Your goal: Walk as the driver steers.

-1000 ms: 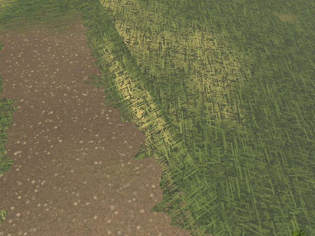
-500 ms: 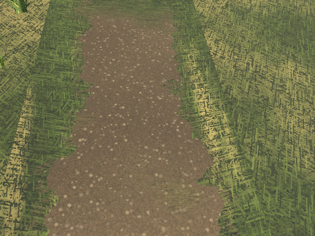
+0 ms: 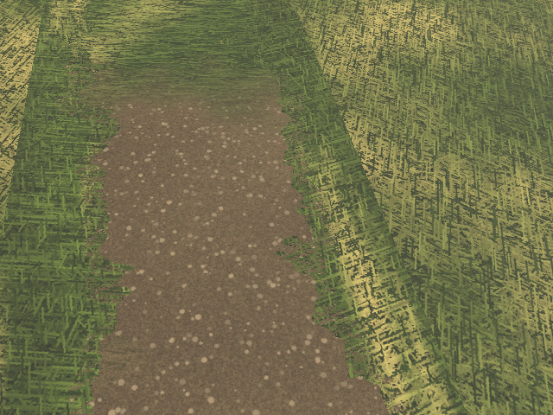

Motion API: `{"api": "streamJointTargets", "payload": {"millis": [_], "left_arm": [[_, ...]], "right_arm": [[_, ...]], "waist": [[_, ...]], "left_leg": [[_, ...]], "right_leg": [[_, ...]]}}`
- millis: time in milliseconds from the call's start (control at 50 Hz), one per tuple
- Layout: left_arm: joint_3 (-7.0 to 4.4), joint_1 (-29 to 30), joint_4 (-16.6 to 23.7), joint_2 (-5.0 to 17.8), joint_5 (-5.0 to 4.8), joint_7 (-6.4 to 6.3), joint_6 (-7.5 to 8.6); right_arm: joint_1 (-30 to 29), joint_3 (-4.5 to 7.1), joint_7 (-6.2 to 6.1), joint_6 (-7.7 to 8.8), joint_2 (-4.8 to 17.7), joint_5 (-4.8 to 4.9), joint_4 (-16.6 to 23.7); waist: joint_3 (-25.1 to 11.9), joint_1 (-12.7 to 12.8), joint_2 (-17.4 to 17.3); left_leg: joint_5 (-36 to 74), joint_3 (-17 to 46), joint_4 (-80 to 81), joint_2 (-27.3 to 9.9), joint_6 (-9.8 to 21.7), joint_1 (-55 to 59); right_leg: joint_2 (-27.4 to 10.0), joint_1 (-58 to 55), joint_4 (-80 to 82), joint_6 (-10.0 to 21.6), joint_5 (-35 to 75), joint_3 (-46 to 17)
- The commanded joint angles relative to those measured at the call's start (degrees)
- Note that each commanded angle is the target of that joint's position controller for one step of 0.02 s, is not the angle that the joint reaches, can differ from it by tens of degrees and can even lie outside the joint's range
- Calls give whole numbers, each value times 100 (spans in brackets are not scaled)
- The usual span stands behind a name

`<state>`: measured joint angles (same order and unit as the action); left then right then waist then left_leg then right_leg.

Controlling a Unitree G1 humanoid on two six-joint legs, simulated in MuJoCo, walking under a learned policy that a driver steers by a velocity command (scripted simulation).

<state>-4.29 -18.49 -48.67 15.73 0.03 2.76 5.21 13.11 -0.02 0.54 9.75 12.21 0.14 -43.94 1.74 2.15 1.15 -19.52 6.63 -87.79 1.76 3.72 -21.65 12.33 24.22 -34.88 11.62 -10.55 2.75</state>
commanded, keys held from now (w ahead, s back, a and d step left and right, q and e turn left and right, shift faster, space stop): w+e+shift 0.26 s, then w+shift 0.30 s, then w+q+shift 0.40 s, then w+e+shift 0.04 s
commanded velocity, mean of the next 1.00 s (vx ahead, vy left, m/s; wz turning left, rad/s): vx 1.00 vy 0.00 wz -0.20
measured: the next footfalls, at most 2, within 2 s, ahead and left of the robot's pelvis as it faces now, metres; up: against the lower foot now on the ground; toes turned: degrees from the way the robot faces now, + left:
left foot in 0.28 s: +0.47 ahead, +0.17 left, +0.00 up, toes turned -25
right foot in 0.76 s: +0.74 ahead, -0.27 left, +0.00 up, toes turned -20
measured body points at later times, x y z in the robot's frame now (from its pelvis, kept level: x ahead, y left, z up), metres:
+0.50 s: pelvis +0.41 +0.05 +0.03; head +0.42 +0.04 +0.48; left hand +0.69 +0.20 -0.05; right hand +0.29 -0.21 -0.09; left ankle +0.43 +0.18 -0.71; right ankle +0.39 -0.08 -0.61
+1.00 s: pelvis +0.79 -0.15 +0.03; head +0.79 -0.14 +0.48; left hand +0.85 +0.14 -0.10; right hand +0.90 -0.45 -0.06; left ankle +0.91 -0.03 -0.61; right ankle +0.70 -0.25 -0.71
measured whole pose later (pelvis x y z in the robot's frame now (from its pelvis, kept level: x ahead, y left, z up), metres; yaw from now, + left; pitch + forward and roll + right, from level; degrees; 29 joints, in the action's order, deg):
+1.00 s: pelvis +0.79 -0.15 +0.03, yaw -10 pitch +0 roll -4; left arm -5.4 -23.5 -48.9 17.4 0.6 1.0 6.1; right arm 11.6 3.8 0.0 1.8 18.6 2.3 -40.1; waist -0.6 3.5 -3.1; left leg -10.1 1.7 -71.8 -7.7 2.6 -45.2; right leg 0.2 2.7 -20.9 -0.8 -17.4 10.3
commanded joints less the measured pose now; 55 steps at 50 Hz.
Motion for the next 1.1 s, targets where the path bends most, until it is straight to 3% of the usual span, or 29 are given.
{"api": "streamJointTargets", "payload": {"millis": [20,60,120,160,220,260,280,300,320,340,380,400,460,540,580,660,700,740,760,780,800,820,840,860,880,900,960,1020,1100], "left_arm": [[-5,372,656,345,9,-60,158],[36,489,699,290,-107,-122,131],[1,163,707,426,-248,-304,125],[-41,-225,612,517,-311,-311,70],[-55,-417,584,424,-366,-341,-6],[-63,-288,670,372,-278,-332,-70],[13,-83,805,178,-135,-275,-75],[200,-269,972,-375,104,-227,-45],[318,-1153,1194,-485,-420,-195,61],[265,-805,922,31,-503,-274,1],[253,570,1214,149,-164,-236,-13],[255,915,1371,50,-67,-222,24],[292,828,1478,-137,-231,-143,-43],[371,1345,1700,-36,-51,-84,8],[409,2009,1888,-6,-7,-42,79],[336,2704,2151,132,-128,64,233],[143,2298,2126,502,-144,31,288],[-120,392,1770,938,-188,-118,226],[-267,-995,1513,1504,-98,-258,123],[-247,-1113,1369,1721,107,-139,147],[-165,-1086,1244,1100,34,-143,138],[-81,-763,1098,766,-60,-166,150],[-24,-383,1015,582,-25,-155,155],[25,-52,930,325,78,-124,175],[53,192,838,128,153,-123,191],[53,424,761,-8,91,-111,198],[-13,778,645,148,48,-147,232],[-41,342,394,417,45,-218,285],[-110,-339,142,964,-212,-247,204]], "right_arm": [[296,86,20,98,588,-108,726],[75,115,-122,-39,694,-143,890],[-1128,15,-218,-36,420,-317,1446],[-1532,30,-241,-70,293,-100,1655],[-1623,265,-264,-88,733,238,1759],[-876,487,-244,5,1066,292,1611],[360,586,-226,40,1247,265,1380],[1665,641,-235,-23,1620,192,1153],[1674,710,-83,-9,1944,-38,864],[1357,598,-78,-65,1095,-60,1012],[1229,531,-59,-181,870,-47,778],[1112,517,-10,-183,832,-69,647],[952,349,109,-176,352,38,347],[952,435,40,-148,863,50,155],[1209,411,-2,-148,919,125,39],[1688,346,-69,-279,1095,208,-206],[1799,331,-83,-364,1263,142,-327],[1593,323,-90,-429,1421,-2,-339],[1599,183,-106,-376,933,-212,-77],[2600,-42,-61,-243,-11,179,0],[1909,128,-120,-211,604,469,12],[1073,210,-171,-243,787,492,219],[740,208,-189,-291,717,356,290],[596,253,-171,-381,648,228,288],[857,253,-101,-508,434,265,291],[884,244,-61,-640,272,311,308],[503,260,-25,-865,245,221,550],[-47,201,55,-777,292,111,774],[-1226,146,300,-537,470,79,1099]], "waist": [[36,-751,-1009],[328,-852,-809],[364,-354,-292],[45,24,88],[-110,127,527],[-567,-367,609],[-1402,-962,555],[-2384,-1185,-527],[-2682,-530,-3475],[-1623,-810,-2144],[-451,-930,-115],[-104,-791,54],[92,-316,-513],[416,-189,-319],[542,-447,-299],[690,-632,-486],[189,-305,-879],[-933,870,-1239],[-2114,1231,-294],[-3436,508,1710],[-2591,692,1397],[-1350,703,992],[-841,459,353],[-435,188,200],[-330,-139,553],[-139,-284,619],[425,-503,334],[690,-506,-29],[1046,-199,-549]], "left_leg": [[327,412,477,-512,-67,-2111],[423,79,1489,-716,-319,-1598],[2035,-442,3833,-486,-588,-142],[2585,-529,4893,-86,-762,589],[2147,-64,6026,21,-864,460],[1591,-64,6283,-34,-569,1093],[1320,128,5823,-557,-224,2470],[195,1585,5748,-1616,157,4208],[-2395,5310,7036,-2884,1283,5139],[-3541,5128,7289,-2547,1117,4547],[-1360,3039,7211,-1894,768,3152],[-686,2488,7265,-1652,750,2559],[58,1546,7553,-1347,724,1698],[1017,958,7935,-1440,870,1384],[1363,518,8219,-1276,716,1056],[2071,279,8326,-1363,636,1289],[4340,225,7411,-1450,454,1901],[5393,-6,4941,-1170,160,936],[3032,-64,2688,-750,-13,-511],[-784,437,931,-140,-65,-1860],[-470,402,298,-396,-32,-2562],[-41,106,188,-607,-42,-3057],[323,17,399,-873,-46,-2833],[536,3,663,-1029,-27,-2431],[620,91,760,-1183,-33,-2096],[492,85,878,-1282,-36,-1987],[870,30,1231,-1385,-109,-2305],[1983,20,2591,-1152,-76,-2107],[2616,-630,4677,-923,55,-1591]], "right_leg": [[-1745,-816,2621,1068,-2017,-4161],[-1318,400,2579,898,-1219,-3264],[-701,1464,2360,588,15,-2263],[-640,1219,2090,325,-233,-2361],[-906,-327,1414,139,-643,-3044],[-998,-1044,185,-120,607,-3062],[-946,-754,-1251,-306,1105,-2655],[-693,231,-3229,-419,-644,-1948],[-578,2335,-4697,-597,-2008,-1464],[-1150,3044,-5189,-571,-1441,-1381],[-1383,2919,-4963,-555,-839,-1066],[-1487,2763,-4512,-526,-698,-1110],[-1704,2341,-3808,-543,-728,-1085],[-1911,2673,-2583,-729,532,-887],[-1880,2042,-1589,-782,1271,-501],[-1431,767,-137,-876,1532,-267],[-1102,-103,163,-763,1011,-169],[-1188,-2746,-64,-543,559,-226],[-2669,-4775,-275,-365,-403,-1848],[-3870,-5897,1075,434,-2797,-4927],[-3655,-5191,1940,244,-3540,-5216],[-3494,-4308,1904,27,-2806,-4118],[-3346,-3341,1906,-52,-1745,-3261],[-3037,-2453,2032,-155,-1081,-2501],[-2966,-1943,2155,-180,-800,-1979],[-2910,-1606,2316,-241,-524,-1504],[-2884,-1053,2643,-359,492,-360],[-2576,-828,2958,-245,472,211],[-2739,-1527,3428,-69,528,89]]}}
